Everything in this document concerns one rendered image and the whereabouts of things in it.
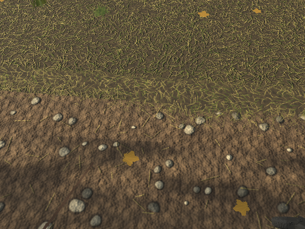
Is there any right robot hand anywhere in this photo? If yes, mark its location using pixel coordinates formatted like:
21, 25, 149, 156
271, 216, 305, 229

